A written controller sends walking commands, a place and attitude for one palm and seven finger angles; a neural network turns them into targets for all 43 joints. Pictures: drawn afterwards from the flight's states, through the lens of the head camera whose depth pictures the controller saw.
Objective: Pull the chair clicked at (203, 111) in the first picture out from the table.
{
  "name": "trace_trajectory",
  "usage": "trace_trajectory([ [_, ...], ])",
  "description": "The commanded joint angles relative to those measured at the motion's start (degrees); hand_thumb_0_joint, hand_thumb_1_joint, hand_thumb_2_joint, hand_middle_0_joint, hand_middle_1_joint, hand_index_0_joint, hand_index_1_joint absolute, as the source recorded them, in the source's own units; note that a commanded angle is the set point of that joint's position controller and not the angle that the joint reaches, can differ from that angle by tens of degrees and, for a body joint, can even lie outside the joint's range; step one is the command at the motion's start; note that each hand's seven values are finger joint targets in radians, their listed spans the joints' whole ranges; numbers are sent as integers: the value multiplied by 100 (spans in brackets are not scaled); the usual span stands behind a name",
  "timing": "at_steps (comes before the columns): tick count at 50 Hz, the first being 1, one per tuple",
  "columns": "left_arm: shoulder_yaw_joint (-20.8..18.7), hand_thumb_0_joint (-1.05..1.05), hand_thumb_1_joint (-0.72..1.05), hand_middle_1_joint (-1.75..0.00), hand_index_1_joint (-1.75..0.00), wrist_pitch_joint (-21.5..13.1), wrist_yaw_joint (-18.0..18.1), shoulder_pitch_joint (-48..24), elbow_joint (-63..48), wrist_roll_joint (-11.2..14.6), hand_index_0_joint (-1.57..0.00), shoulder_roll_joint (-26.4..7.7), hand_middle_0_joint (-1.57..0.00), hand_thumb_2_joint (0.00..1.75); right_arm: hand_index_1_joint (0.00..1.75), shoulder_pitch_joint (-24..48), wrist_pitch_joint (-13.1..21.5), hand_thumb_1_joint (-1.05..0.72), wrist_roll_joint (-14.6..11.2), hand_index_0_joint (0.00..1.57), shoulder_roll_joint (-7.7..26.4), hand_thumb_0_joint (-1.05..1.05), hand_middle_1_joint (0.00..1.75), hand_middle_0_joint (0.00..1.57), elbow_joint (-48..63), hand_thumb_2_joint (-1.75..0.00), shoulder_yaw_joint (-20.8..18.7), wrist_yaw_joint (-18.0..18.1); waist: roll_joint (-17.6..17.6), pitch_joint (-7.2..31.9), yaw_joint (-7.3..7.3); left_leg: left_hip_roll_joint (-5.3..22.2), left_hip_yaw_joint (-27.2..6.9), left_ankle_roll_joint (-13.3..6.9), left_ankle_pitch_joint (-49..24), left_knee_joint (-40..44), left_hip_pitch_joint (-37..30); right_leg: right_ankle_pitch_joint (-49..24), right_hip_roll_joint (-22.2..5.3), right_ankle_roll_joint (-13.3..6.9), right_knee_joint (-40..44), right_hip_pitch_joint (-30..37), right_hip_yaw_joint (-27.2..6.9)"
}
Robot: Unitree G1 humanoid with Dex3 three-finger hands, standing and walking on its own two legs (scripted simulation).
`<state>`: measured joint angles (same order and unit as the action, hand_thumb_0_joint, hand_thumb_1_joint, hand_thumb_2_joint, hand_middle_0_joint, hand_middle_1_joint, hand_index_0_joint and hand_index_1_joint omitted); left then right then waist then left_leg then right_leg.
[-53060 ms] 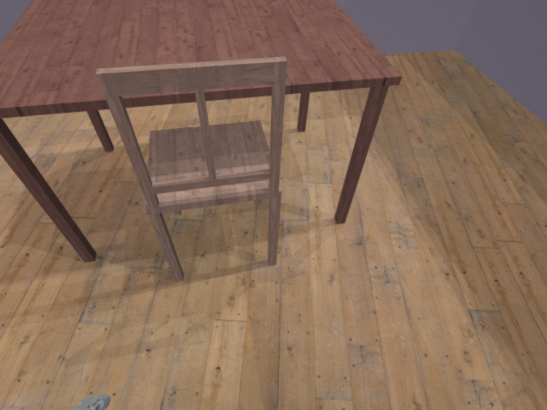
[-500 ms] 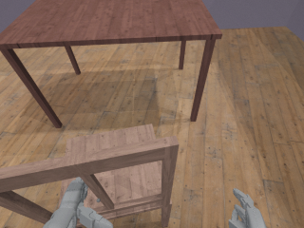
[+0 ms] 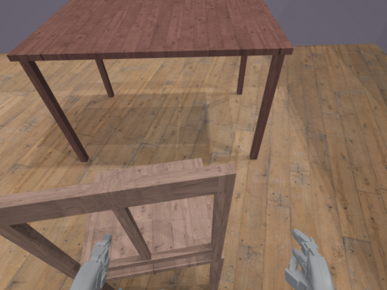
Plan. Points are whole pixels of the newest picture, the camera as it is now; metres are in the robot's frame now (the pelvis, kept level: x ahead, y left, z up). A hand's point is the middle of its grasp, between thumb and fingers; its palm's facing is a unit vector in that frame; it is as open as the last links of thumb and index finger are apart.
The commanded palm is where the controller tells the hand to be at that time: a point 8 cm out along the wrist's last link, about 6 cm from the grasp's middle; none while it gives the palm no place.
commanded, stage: draw the fingers out of the gap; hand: left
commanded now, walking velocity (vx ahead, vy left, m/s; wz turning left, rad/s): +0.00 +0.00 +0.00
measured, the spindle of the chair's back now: (135, 236) +0.25 +0.14 -0.02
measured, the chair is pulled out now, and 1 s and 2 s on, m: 0.61 0.61 0.59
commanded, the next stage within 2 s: draw the hand back to the body in 0.12 s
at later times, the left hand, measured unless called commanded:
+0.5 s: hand (101, 283) +0.14 +0.16 +0.07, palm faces +0.03 -1.00 -0.07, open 17.5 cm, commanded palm +0.09 +0.22 +0.06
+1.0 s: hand (67, 282) +0.13 +0.20 +0.09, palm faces +0.06 -0.91 -0.41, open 14.7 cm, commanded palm +0.12 +0.26 +0.15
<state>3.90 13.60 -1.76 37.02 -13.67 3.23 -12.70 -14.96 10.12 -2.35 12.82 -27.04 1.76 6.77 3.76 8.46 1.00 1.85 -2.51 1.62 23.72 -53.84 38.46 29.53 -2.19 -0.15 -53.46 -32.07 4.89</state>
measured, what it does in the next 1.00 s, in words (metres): stands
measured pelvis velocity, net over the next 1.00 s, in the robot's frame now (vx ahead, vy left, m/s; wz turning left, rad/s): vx -0.01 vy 0.00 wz -0.02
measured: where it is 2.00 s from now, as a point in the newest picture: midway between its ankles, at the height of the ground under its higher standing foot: outside the picture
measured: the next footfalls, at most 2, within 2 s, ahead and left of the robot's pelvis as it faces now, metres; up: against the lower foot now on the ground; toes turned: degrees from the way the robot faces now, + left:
none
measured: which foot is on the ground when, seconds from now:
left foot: down 0.00-1.00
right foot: down 0.00-1.00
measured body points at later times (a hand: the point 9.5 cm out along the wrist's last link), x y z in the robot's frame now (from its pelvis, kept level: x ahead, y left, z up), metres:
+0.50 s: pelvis -0.02 +0.00 -0.02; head +0.00 +0.00 +0.43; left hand +0.13 +0.21 +0.07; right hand +0.17 -0.22 -0.08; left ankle +0.03 +0.14 -0.69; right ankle -0.03 -0.12 -0.69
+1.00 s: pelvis -0.01 +0.00 +0.02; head -0.02 -0.01 +0.47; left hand +0.13 +0.24 +0.11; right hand +0.18 -0.22 -0.05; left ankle +0.03 +0.14 -0.69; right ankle -0.03 -0.12 -0.69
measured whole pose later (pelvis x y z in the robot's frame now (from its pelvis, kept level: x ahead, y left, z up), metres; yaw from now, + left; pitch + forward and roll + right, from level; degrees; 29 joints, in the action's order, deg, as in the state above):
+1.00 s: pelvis -0.01 +0.00 +0.02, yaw -1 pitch +0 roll -2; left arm -2.9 3.0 3.7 42.9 -26.9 2.4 -23.4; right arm -13.0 12.1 -2.3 12.1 -32.7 3.3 9.4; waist 4.3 1.8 -2.7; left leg 3.8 -2.0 1.8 20.8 -46.6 26.1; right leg 24.5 0.0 -0.4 -43.6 -19.2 4.5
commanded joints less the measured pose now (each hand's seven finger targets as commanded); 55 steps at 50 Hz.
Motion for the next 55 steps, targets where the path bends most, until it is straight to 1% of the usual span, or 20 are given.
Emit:
trace_trajectory([
  [1,-281,0,-55,0,0,-419,-19,413,-1339,-7,0,-448,0,20,30,538,401,-90,10,20,578,0,30,20,1015,-90,-315,65,-314,286,32,-150,51,-415,-737,642,-623,-1156,89,-51,1054,-192,-60],
  [5,-298,0,-55,0,0,-428,-35,717,-1314,-56,0,-453,0,20,30,569,404,-90,2,20,557,0,30,20,1030,-90,-354,68,-387,170,14,-143,44,-419,-562,598,-470,-923,102,-57,1044,-308,-75],
  [10,-184,0,-55,0,0,-478,-54,1025,-1690,-100,0,-422,0,20,30,600,427,-90,-12,20,529,0,30,20,1110,-90,-358,70,-47,230,-25,-146,33,-416,-482,586,-444,-737,118,-98,944,-388,-42],
  [12,-161,0,-55,0,0,-496,-28,1035,-1823,-114,0,-440,0,20,30,592,455,-90,-8,20,528,0,30,20,1117,-90,-371,83,-116,209,-10,-139,20,-426,-468,550,-394,-709,137,-112,931,-406,-33],
  [13,-265,0,-55,0,0,-1270,-106,594,-2494,583,0,26,0,20,30,470,606,-90,-12,20,505,0,30,20,1062,-90,-367,92,-503,82,25,-175,-8,-385,-593,361,-352,-874,219,-94,802,-644,155],
  [14,-390,0,-55,0,0,-1599,-147,808,-2147,533,0,-218,0,20,30,439,700,-90,-5,20,540,0,30,20,877,-90,-408,76,-400,265,-34,-153,20,-378,-645,267,-394,-917,243,-125,694,-629,107],
  [17,-682,0,-55,0,0,-2088,-200,940,-2491,650,0,-409,0,20,30,385,826,-90,-47,20,519,0,30,20,810,-90,-454,31,-67,520,-141,-134,17,-349,-885,271,-499,-1071,241,-156,554,-493,82],
  [19,-676,0,-55,0,0,-2445,-285,1080,-2414,705,0,-296,0,20,30,405,852,-90,-61,20,436,0,30,20,736,-90,-466,-42,112,481,-167,-139,31,-313,-955,232,-476,-1107,226,-147,463,-602,91],
  [25,-964,0,-55,0,0,-3563,-875,796,-1733,920,0,-348,0,20,30,652,789,-90,-79,20,443,0,30,20,674,-90,-526,-267,-340,173,-158,-95,17,-268,-509,-25,95,-658,250,-134,350,-875,-23],
  [29,-1445,0,-55,0,0,-3170,-1154,848,-2075,1167,0,-731,0,20,30,794,745,-90,-201,20,488,0,30,20,915,-90,-495,-193,-73,695,-274,-96,69,-302,-369,189,-229,-518,161,-124,631,-296,-215],
  [30,-1581,0,-55,0,0,-3051,-1150,820,-2151,1240,0,-795,0,20,30,809,735,-90,-216,20,471,0,30,20,934,-90,-471,-151,-184,682,-301,-86,59,-305,-343,256,-279,-464,163,-117,710,-214,-205],
  [37,-1875,0,-37,-4,-4,-2805,-1040,-53,-2338,1527,-2,-931,-2,29,30,837,998,-90,-253,20,512,0,30,20,666,-90,-287,42,-19,-32,-220,9,-62,-315,-230,589,-586,-223,208,-139,1224,-133,-198],
  [38,-2133,0,-33,-5,-5,-2336,-145,403,-2367,437,-3,-1931,-3,31,30,899,708,-90,-47,20,401,0,30,20,474,-90,-215,149,-65,30,-646,112,39,-291,-188,723,-940,-205,-6,-231,1717,133,-599],
  [39,-1810,0,-30,-5,-5,-2135,212,336,-2879,335,-4,-1443,-4,32,30,910,624,-90,-14,20,325,0,30,20,626,-90,-132,181,-23,-224,-457,85,69,-293,-101,828,-1117,-150,-79,-211,1903,48,-559],
  [40,-1785,0,-26,-6,-6,-2014,400,248,-2932,266,-4,-1428,-4,34,30,901,603,-90,-6,20,335,0,30,20,592,-90,-130,206,-58,-295,-420,101,56,-282,-8,897,-1228,-60,-89,-207,1985,32,-518],
  [41,-1753,0,-22,-7,-7,-1939,567,132,-3062,159,-4,-1410,-4,36,30,943,581,-90,18,20,311,0,30,20,566,-90,-92,219,195,-454,-398,100,98,-295,57,935,-1266,27,-89,-215,2079,89,-513],
  [42,-1913,0,-19,-8,-8,-1847,711,12,-3100,63,-5,-1609,-5,37,30,973,547,-90,6,20,348,0,30,20,514,-90,-83,235,269,-498,-410,90,82,-291,73,1038,-1325,12,-51,-243,2169,161,-488],
  [46,-2132,0,-4,-10,-10,-1790,1021,-262,-3106,-44,-7,-1821,-7,44,30,1018,510,-90,46,20,372,0,30,20,435,-90,-10,284,269,-719,-417,86,81,-294,48,1419,-1754,-68,-29,-226,2413,390,-420],
  [49,-2278,0,7,-13,-13,-1786,1156,-441,-3273,-98,-8,-1956,-8,50,30,1000,573,-90,70,20,409,0,30,20,349,-90,20,295,555,-479,-447,65,70,-288,-209,1713,-2132,-487,-14,-227,2358,797,-318],
  [55,-2551,0,28,-17,-17,-1722,1285,-728,-3453,-83,-12,-2150,-12,60,30,1043,678,-90,100,20,503,0,30,20,79,-90,23,293,307,-181,-461,91,37,-294,-926,2046,-2658,-1404,-9,-198,2402,1454,-290],
])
